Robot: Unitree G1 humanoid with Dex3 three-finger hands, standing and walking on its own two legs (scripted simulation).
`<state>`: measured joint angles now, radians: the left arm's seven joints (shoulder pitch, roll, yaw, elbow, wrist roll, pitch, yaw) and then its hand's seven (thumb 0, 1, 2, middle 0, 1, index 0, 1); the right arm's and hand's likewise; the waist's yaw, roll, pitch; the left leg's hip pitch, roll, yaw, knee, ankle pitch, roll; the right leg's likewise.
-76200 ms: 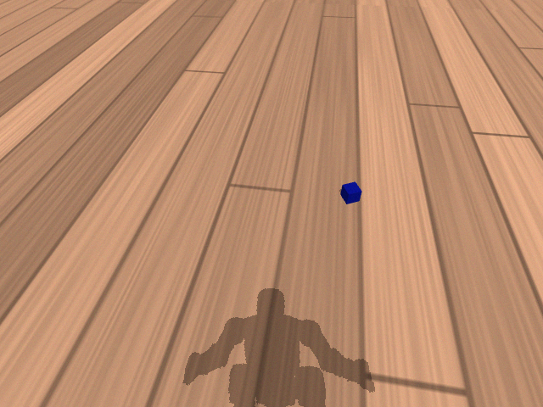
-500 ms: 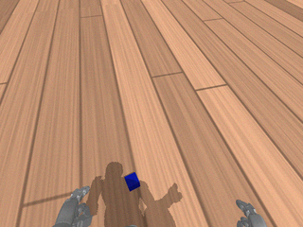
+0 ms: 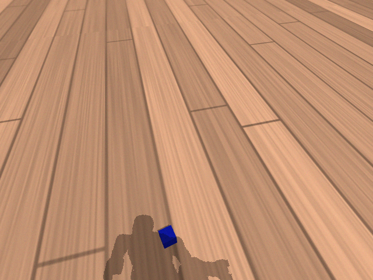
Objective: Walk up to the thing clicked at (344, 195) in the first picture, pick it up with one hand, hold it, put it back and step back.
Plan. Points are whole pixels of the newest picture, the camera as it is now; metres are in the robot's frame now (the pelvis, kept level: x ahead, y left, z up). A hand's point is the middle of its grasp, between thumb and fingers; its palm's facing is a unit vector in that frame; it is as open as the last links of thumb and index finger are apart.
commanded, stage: stand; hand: left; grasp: from above
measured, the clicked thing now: (167, 236) +0.49 +0.17 -0.74
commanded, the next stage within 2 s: step back in 1.92 s
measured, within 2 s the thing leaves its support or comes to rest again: neither
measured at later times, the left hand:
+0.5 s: hand out of the picture +0.05 +0.23 -0.15, palm faces +0.02 -0.95 -0.33, open 7.4 cm
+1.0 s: hand out of the picture +0.08 +0.23 -0.15, palm faces +0.01 -0.95 -0.33, open 7.4 cm
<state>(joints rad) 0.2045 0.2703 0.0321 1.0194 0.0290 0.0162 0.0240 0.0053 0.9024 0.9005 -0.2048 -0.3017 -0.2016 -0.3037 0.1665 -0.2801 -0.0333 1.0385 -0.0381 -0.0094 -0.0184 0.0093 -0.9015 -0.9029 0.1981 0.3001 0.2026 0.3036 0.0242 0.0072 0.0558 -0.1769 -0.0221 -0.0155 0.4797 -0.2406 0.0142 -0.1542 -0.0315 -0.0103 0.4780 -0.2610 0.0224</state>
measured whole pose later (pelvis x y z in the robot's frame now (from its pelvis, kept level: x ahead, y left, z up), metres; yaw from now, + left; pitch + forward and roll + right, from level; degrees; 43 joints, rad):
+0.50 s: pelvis +0.00 -0.01 +0.01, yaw +0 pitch -4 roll +0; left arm 0.15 0.30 0.03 1.14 0.02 0.00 0.02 0.00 0.90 0.90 -0.20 -0.30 -0.20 -0.30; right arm 0.14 -0.31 -0.03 1.13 -0.03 0.00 -0.01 0.01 -0.90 -0.90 0.20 0.30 0.20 0.30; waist 0.01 0.01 0.06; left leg -0.12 0.00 -0.02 0.36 -0.17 0.00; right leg -0.10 -0.01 -0.02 0.36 -0.19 0.01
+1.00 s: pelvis +0.01 -0.01 +0.01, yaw +0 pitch -3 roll +0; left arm 0.11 0.31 0.03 1.16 0.02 -0.01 0.01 0.00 0.90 0.90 -0.21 -0.30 -0.20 -0.30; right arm 0.11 -0.32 -0.01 1.14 -0.02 -0.01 -0.01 0.01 -0.90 -0.90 0.20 0.30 0.20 0.30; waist 0.01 0.01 0.06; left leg -0.10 0.00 -0.02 0.33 -0.18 0.00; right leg -0.08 -0.01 -0.01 0.32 -0.19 0.01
